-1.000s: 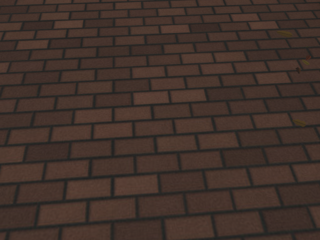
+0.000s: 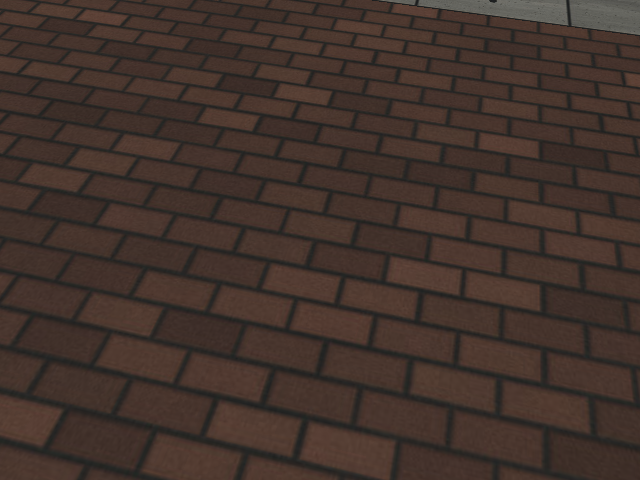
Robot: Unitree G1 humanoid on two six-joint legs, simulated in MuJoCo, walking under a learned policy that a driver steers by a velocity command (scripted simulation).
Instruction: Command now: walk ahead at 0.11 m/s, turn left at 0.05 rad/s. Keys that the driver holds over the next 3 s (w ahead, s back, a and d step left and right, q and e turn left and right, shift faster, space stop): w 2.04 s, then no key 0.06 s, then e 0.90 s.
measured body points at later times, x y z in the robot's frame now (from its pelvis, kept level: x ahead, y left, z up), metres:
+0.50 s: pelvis +0.13 -0.04 +0.01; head +0.15 -0.06 +0.46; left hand +0.11 +0.22 -0.11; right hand +0.31 -0.30 -0.09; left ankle +0.25 +0.13 -0.67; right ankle +0.04 -0.13 -0.73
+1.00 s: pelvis +0.41 +0.02 +0.01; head +0.43 +0.02 +0.46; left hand +0.57 +0.29 -0.09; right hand +0.45 -0.26 -0.11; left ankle +0.40 +0.10 -0.73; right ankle +0.53 -0.16 -0.66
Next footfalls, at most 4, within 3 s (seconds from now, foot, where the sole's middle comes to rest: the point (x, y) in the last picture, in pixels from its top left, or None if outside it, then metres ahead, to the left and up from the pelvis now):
0.72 left None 0.44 0.10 -0.77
1.24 right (393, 384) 0.74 -0.14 -0.77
1.78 left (295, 278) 1.04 0.10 -0.77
2.30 right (372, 211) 1.30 -0.11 -0.77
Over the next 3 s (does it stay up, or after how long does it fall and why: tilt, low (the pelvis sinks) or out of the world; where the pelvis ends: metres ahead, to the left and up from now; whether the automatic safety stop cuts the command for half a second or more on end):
stays up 1.21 0.03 0.01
